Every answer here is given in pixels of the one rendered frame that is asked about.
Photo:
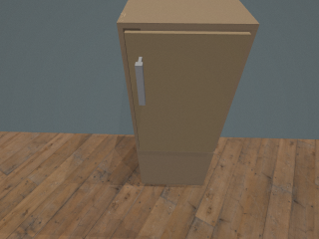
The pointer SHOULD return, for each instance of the handle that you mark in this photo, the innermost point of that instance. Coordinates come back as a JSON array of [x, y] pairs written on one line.
[[140, 78]]

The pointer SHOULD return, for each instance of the cupboard door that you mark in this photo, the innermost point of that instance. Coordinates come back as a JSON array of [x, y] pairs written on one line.
[[189, 78]]

